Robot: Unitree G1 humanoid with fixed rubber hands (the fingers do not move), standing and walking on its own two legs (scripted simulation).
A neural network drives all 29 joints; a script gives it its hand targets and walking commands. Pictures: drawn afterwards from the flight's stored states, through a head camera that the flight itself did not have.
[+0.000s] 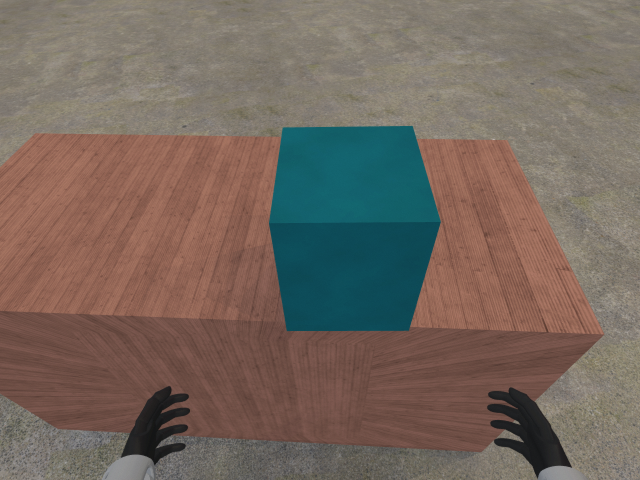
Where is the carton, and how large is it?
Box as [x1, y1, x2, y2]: [269, 126, 440, 330]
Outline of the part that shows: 412,126 283,127 269,225 287,330 408,330 440,222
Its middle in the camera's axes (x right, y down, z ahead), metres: +0.04 -0.01 +0.61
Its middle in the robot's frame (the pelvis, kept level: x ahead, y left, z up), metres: +0.46 -0.01 +0.03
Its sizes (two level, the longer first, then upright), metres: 0.210 0.200 0.250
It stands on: a pedestal, 0.69 m high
